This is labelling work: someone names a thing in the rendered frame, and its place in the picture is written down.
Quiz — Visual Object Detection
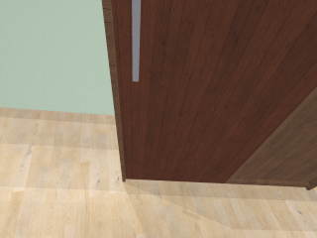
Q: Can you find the wardrobe door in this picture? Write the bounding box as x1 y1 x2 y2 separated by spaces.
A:
230 87 317 182
111 0 317 183

